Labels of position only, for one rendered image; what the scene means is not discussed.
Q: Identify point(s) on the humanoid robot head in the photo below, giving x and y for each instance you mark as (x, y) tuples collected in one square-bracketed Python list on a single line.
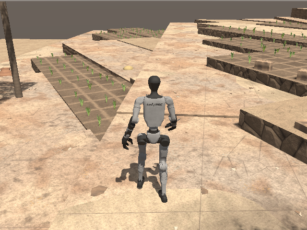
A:
[(154, 82)]

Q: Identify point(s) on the robot left hand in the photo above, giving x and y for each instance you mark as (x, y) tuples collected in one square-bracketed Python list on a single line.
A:
[(124, 142)]

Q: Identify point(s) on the right robot upper arm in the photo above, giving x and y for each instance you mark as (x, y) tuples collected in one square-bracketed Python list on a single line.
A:
[(171, 109)]

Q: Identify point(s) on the robot left thigh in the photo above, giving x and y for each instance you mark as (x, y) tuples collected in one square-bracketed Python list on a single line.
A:
[(142, 141)]

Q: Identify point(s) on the robot right hand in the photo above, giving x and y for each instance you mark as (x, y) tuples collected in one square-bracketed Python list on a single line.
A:
[(168, 125)]

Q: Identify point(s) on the robot right forearm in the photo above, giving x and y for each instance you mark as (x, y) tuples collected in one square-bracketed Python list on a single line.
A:
[(174, 123)]

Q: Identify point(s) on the robot left forearm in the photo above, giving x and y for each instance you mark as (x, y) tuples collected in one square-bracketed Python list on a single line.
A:
[(129, 129)]

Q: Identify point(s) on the left robot upper arm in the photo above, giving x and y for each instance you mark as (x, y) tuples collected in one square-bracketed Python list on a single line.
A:
[(136, 109)]

